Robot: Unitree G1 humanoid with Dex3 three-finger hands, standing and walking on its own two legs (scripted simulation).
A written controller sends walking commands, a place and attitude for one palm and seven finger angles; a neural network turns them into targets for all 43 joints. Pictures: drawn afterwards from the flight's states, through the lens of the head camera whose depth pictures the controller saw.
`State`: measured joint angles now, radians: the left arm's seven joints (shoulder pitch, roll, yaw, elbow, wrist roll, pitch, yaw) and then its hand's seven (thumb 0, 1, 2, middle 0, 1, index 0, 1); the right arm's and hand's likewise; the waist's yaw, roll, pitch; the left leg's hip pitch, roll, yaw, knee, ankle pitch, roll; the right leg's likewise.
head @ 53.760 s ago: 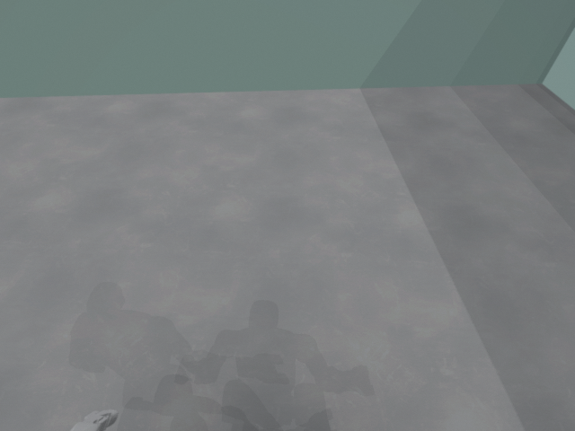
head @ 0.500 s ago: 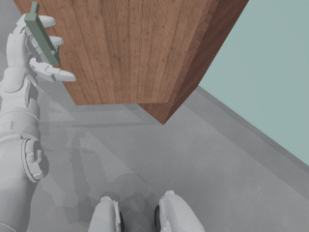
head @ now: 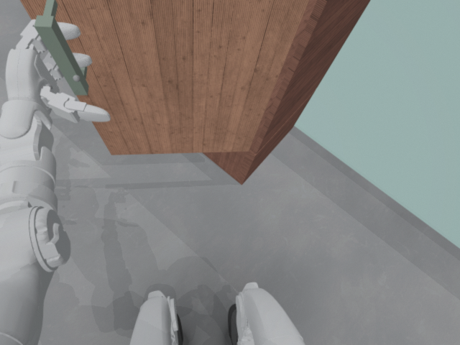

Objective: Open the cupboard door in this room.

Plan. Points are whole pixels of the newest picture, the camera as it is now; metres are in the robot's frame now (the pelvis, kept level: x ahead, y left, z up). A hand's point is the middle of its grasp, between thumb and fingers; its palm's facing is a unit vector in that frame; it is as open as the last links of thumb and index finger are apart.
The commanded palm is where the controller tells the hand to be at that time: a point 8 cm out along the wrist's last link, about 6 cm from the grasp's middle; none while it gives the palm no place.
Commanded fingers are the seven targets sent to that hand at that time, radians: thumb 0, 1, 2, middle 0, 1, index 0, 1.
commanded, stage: close the thumb around the handle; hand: left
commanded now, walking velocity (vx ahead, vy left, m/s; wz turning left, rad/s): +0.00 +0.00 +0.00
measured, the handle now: (67, 51) +0.59 +0.21 +0.07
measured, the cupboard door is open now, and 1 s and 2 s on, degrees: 45 45 85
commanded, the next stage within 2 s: pull the door open along its arc in 0.78 s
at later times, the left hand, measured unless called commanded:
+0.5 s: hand (75, 78) +0.54 +0.19 +0.07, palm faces -0.02 -1.00 +0.00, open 9.1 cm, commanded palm +0.52 +0.23 +0.07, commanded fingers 0.00 0.73 0.83 -0.39 -1.33 -0.39 -1.33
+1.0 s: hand (79, 77) +0.54 +0.19 +0.07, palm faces -0.01 -1.00 -0.01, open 5.6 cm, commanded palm +0.50 +0.23 +0.07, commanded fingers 0.00 0.90 0.90 -0.40 -1.35 -0.40 -1.35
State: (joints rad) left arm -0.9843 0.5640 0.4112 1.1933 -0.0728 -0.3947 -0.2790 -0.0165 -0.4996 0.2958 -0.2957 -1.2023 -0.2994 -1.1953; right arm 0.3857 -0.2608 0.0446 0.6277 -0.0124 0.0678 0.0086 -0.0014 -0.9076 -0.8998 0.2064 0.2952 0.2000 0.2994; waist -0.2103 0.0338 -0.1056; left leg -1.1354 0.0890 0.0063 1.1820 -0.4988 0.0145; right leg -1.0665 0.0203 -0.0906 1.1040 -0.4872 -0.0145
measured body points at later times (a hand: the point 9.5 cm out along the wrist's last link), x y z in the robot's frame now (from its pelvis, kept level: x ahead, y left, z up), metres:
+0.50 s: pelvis +0.00 +0.01 +0.00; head +0.16 +0.04 +0.42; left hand +0.53 +0.25 +0.07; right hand -0.02 -0.25 -0.10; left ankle +0.02 +0.11 -0.64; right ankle +0.01 -0.12 -0.64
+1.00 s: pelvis +0.00 +0.00 +0.00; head +0.16 +0.03 +0.42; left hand +0.53 +0.24 +0.07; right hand -0.01 -0.26 -0.11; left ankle +0.02 +0.11 -0.64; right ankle +0.01 -0.12 -0.64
